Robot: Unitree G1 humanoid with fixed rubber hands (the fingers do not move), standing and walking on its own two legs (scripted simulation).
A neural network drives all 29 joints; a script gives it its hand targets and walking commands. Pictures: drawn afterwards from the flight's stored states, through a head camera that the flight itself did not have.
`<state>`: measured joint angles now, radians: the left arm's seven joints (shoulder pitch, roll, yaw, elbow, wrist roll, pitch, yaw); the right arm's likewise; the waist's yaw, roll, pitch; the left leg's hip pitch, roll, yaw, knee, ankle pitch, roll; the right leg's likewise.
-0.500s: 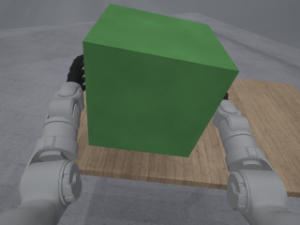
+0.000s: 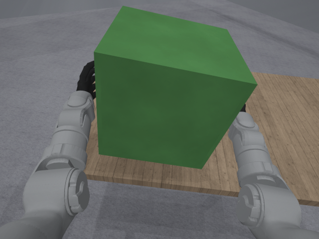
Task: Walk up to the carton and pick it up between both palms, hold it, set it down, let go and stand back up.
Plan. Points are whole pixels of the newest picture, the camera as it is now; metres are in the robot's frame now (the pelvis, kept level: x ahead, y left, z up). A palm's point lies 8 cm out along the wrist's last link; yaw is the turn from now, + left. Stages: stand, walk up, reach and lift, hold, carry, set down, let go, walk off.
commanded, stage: set down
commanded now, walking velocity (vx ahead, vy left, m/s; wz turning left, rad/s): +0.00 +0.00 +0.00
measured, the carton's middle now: (163, 90) +0.48 -0.04 +0.16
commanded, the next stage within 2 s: none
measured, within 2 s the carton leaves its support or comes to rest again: rests again in 1.84 s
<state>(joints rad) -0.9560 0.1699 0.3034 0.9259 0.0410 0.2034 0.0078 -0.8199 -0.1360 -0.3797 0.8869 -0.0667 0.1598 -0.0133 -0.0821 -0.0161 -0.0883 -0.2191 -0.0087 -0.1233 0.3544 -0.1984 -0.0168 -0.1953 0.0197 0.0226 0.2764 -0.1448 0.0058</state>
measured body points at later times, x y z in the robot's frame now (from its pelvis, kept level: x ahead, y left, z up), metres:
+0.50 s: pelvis +0.01 +0.00 +0.00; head +0.04 +0.01 +0.45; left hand +0.47 +0.14 +0.12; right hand +0.41 -0.24 +0.09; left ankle -0.01 +0.13 -0.75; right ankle -0.01 -0.12 -0.75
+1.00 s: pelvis +0.01 +0.00 +0.00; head +0.06 +0.00 +0.44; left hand +0.48 +0.14 +0.10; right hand +0.41 -0.24 +0.07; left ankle -0.01 +0.13 -0.75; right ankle -0.01 -0.12 -0.75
